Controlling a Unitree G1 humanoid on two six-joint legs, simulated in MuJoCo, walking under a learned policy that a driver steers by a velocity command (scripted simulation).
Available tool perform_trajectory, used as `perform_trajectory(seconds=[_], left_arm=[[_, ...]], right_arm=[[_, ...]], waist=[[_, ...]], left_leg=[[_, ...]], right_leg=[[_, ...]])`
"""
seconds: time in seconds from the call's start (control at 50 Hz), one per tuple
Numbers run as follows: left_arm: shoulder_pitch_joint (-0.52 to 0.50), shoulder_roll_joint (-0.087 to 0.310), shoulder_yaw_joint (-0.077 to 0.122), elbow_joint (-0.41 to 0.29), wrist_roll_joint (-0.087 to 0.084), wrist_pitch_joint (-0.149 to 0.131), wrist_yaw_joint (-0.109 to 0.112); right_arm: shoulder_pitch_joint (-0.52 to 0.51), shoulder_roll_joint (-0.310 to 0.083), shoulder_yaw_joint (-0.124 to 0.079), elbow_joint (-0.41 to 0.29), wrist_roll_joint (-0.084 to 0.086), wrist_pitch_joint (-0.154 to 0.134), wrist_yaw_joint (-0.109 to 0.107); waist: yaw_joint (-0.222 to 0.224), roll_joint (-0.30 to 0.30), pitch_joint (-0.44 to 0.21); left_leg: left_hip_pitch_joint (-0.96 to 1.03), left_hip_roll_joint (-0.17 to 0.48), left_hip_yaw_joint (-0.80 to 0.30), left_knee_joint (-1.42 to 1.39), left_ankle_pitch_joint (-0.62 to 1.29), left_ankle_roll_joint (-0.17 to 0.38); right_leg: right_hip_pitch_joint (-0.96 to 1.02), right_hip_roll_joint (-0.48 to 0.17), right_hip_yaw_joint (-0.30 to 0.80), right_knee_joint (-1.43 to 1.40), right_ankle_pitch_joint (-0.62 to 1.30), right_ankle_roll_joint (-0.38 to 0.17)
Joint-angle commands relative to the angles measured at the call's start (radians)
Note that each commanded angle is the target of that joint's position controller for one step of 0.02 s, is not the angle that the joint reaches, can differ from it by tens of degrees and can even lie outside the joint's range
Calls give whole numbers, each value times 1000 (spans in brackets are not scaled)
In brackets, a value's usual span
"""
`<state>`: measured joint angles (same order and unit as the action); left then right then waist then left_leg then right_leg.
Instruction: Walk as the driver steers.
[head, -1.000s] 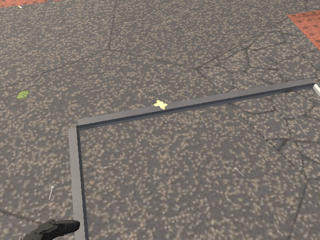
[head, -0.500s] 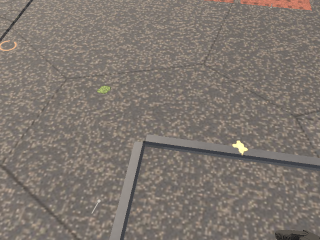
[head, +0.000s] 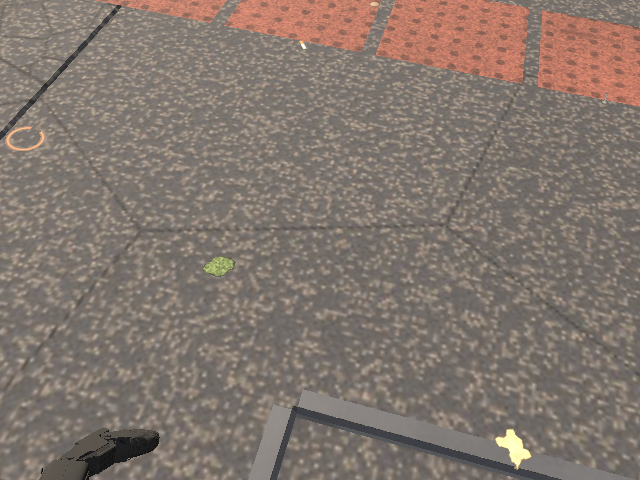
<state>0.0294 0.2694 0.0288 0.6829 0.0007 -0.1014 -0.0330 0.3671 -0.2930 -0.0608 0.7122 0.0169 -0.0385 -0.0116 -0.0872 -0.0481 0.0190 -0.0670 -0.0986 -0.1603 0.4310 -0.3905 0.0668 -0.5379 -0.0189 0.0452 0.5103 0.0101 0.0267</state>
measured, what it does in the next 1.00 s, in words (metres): climbs: right foot, then left foot 0.03 m higher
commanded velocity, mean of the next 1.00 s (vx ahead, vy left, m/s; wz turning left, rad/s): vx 0.50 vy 0.00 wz -0.12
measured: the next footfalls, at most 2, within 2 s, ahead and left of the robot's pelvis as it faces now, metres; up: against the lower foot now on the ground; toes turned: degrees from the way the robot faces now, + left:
right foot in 0.04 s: +0.19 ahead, -0.13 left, +0.00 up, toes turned +2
left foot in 0.50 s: +0.46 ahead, +0.14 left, +0.03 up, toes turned +4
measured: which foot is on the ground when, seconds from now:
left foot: down 0.00-0.06, up 0.08-0.48, down 0.50-1.00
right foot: up 0.00-0.02, down 0.04-0.52, up 0.54-1.00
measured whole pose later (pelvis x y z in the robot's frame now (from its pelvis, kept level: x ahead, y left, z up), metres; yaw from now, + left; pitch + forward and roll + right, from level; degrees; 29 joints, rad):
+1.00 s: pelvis +0.53 -0.03 +0.02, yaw -12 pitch +1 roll +3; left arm 0.14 0.27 0.05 0.69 -0.01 0.00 -0.05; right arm 0.32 -0.29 -0.08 0.82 0.02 -0.06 -0.01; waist -0.06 -0.02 0.01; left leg 0.07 0.07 0.29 0.32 -0.38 -0.08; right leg -0.56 -0.09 -0.03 0.66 -0.15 -0.05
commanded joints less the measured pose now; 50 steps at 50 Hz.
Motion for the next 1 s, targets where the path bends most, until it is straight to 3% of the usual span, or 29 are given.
perform_trajectory(seconds=[0.02, 0.04, 0.06, 0.08, 0.1, 0.12, 0.14, 0.16, 0.2, 0.24, 0.28, 0.34, 0.42, 0.46, 0.48, 0.5, 0.52, 0.54, 0.56, 0.58, 0.62, 0.64, 0.68, 0.72, 0.8, 0.86, 0.96, 0.98, 1.0], left_arm=[[41, 144, 58, -62, 1, -29, 1], [180, 183, 73, -44, 14, -34, 6], [343, 273, 98, -19, 32, -32, 11], [412, 238, 97, 28, 4, -21, -3], [367, 166, 75, 17, -16, -14, 0], [304, 135, 63, 5, -9, -4, 7], [255, 116, 52, 5, 1, 1, 7], [226, 95, 44, 3, 8, -1, 8], [216, 84, 39, 13, 9, -6, 8], [230, 108, 44, 32, -2, -9, 9], [251, 130, 50, 50, -10, -2, 15], [288, 150, 52, 66, -16, 13, 19], [365, 171, 50, 97, -22, 28, 14], [368, 176, 48, 105, -25, 39, 17], [348, 182, 47, 101, -27, 43, 22], [350, 164, 40, 97, -26, 41, 29], [334, 122, 23, 66, -15, 33, 34], [407, 39, -4, 40, -12, 16, 35], [349, 120, 22, 50, -18, 7, 27], [298, 150, 38, 27, -41, 7, 20], [244, 128, 40, 12, -29, 23, 23], [275, 113, 45, 24, -27, 41, 27], [316, 79, 44, 44, -31, 71, 29], [286, 74, 49, 36, -25, 85, 36], [196, 64, 49, 5, -18, 88, 25], [90, 34, 30, -30, -14, 85, 2], [37, 73, 42, -75, -16, 91, -18], [64, 87, 50, -78, -13, 91, -19], [151, 107, 67, -62, -13, 91, -18]], right_arm=[[1, -137, -35, -37, -1, -2, -4], [-11, -103, -20, -52, -9, -4, -2], [87, -45, 2, -66, -5, -14, -3], [141, -51, 8, -52, 9, -23, -2], [44, -135, -13, -62, 23, -26, 0], [-67, -142, -13, -89, 18, -29, 2], [-130, -125, -10, -107, 1, -33, 4], [-135, -112, -13, -110, -11, -33, 5], [-84, -73, -6, -92, -7, -27, 11], [-87, -52, 2, -93, -11, -21, 11], [-155, -26, 18, -119, -21, -23, 9], [-273, -2, 35, -150, -15, -36, 19], [-371, -18, 31, -178, 0, -50, 38], [-361, -35, 21, -186, 1, -56, 48], [-295, -55, 8, -171, -4, -58, 48], [-165, -98, -16, -134, -10, -55, 41], [6, -175, -42, -109, -26, -52, 26], [119, -260, -67, -90, -33, -41, 19], [106, -174, -40, -89, -27, -44, 13], [40, -143, -26, -82, -19, -45, 9], [-65, -84, -12, -68, -19, -54, 11], [-109, -58, -7, -65, -26, -64, 14], [-154, -47, -11, -55, -29, -78, 16], [-156, -66, -21, -35, -36, -86, 11], [-127, -96, -35, 0, -33, -76, -8], [-108, -140, -51, 15, -21, -60, -13], [-72, -182, -71, 52, 10, -30, 1], [-82, -196, -75, 55, 16, -23, 1], [-105, -204, -76, 55, 23, -15, 1]], waist=[[84, 184, -55], [151, 156, -177], [166, -56, -360], [168, -248, -414], [190, -115, -251], [185, -32, -139], [157, 10, -46], [124, -1, -17], [87, -45, -22], [73, -43, -20], [91, -31, -9], [135, -16, 7], [170, -42, 10], [139, -66, -8], [85, -75, -49], [22, -64, -130], [-54, 4, -257], [-57, 282, -432], [-68, 252, -398], [-39, 216, -233], [29, 153, -83], [71, 177, -58], [104, 174, -33], [111, 137, -6], [95, 99, 23], [51, 95, 49], [34, 104, 80], [56, 118, 60], [115, 119, 6]], left_leg=[[7, 239, -161, 63, 616, 107], [-71, 190, -112, 262, 629, 73], [-390, 64, -9, 632, 356, -6], [-613, -1, 2, 850, -173, -43], [-727, 57, -32, 944, -136, -40], [-743, 104, 10, 944, -51, -36], [-728, 140, 40, 879, 14, -35], [-685, 175, 43, 816, 63, -35], [-613, 196, 68, 775, 88, -45], [-635, 208, 90, 731, 105, -63], [-674, 227, 108, 639, 139, -75], [-662, 217, 147, 451, 240, -71], [-565, 160, 206, 299, 286, -54], [-490, 122, 229, 231, 246, -26], [-371, 92, 250, 184, 253, -4], [-162, 72, 244, 149, 260, 23], [145, 231, 43, 151, 256, 95], [408, 483, -426, -5, -9, 239], [371, 501, -579, -108, -98, 235], [237, 494, -422, -121, -129, 202], [-8, 415, -203, -179, -5, 158], [-98, 387, -115, -214, 53, 138], [-185, 373, 3, -274, 142, 140], [-185, 385, 76, -307, 197, 148], [-93, 384, 199, -319, 235, 131], [-83, 370, 301, -322, 251, 101], [85, 428, 335, -237, 348, 78], [105, 425, 352, -167, 503, 65], [99, 402, 386, -28, 701, 42]], right_leg=[[189, 29, -44, -71, -62, -72], [423, -58, 29, -28, -8, -131], [825, -279, 378, -14, -47, -282], [943, -390, 722, -170, -286, -365], [844, -363, 663, -205, -460, -322], [706, -323, 519, -220, -442, -283], [565, -275, 420, -256, -343, -269], [484, -238, 355, -279, -252, -256], [410, -195, 271, -314, -122, -257], [390, -194, 205, -329, 13, -272], [398, -200, 158, -342, 72, -271], [408, -175, 95, -358, 62, -244], [447, -189, 71, -345, 91, -228], [492, -208, 68, -292, 205, -209], [487, -194, 41, -215, 360, -186], [439, -153, 13, -72, 486, -155], [231, -95, -32, 201, 367, -98], [-73, 50, -40, 586, -254, -35], [-194, 47, 97, 747, -529, -38], [-268, -6, 87, 793, -485, -48], [-209, -80, 45, 697, -371, -54], [-134, -101, 54, 667, -340, -47], [-62, -99, 47, 647, -291, -26], [-96, -102, 58, 628, -217, -9], [-177, -111, 62, 475, -65, 7], [-96, -103, -23, 261, -11, -6], [-99, -82, -86, 163, -168, -81], [-49, -53, -116, 150, -219, -102], [78, -4, -158, 109, -218, -128]])
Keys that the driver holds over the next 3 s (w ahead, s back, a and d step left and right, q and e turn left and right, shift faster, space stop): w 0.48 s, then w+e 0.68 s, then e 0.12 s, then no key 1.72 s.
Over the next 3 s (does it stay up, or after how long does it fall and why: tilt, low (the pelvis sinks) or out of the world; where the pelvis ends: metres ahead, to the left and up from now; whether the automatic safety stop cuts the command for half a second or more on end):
stays up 0.85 -0.18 0.03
